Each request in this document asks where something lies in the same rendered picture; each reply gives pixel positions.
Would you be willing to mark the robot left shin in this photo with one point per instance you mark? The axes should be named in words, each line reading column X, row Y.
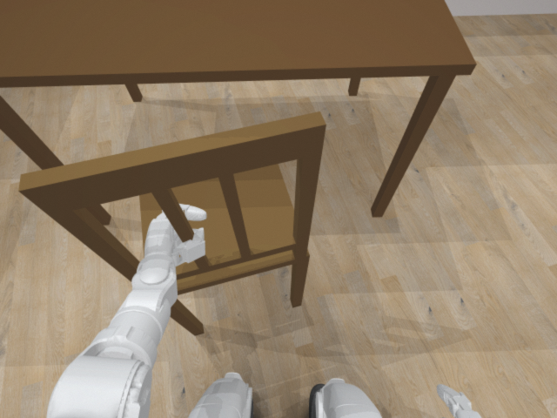
column 233, row 375

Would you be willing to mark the left robot forearm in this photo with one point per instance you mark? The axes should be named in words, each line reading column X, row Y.
column 139, row 324

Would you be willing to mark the robot shin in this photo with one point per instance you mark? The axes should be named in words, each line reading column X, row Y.
column 335, row 380
column 233, row 375

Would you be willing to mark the right robot hand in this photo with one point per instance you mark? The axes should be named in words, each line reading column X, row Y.
column 459, row 405

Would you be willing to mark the left robot hand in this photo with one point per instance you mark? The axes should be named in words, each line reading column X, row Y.
column 161, row 238

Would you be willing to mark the robot left upper arm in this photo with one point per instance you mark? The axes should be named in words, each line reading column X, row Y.
column 104, row 387

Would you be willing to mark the table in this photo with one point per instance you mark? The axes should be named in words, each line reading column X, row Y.
column 131, row 42

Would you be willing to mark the chair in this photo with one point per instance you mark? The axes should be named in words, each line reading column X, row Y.
column 250, row 226

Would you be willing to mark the robot right shin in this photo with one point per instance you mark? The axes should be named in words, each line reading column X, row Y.
column 335, row 380

